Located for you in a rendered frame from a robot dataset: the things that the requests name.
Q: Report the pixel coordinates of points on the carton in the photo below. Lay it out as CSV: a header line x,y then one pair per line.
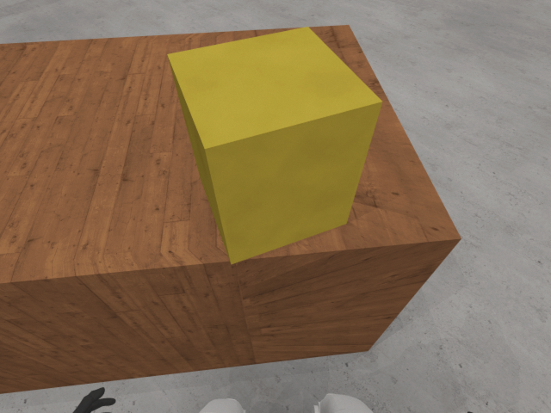
x,y
280,128

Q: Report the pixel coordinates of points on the robot right thigh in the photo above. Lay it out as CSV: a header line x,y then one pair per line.
x,y
336,403

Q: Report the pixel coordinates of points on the pedestal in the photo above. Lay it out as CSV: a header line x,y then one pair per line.
x,y
112,265

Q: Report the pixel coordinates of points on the left robot hand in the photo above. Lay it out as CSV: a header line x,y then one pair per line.
x,y
92,402

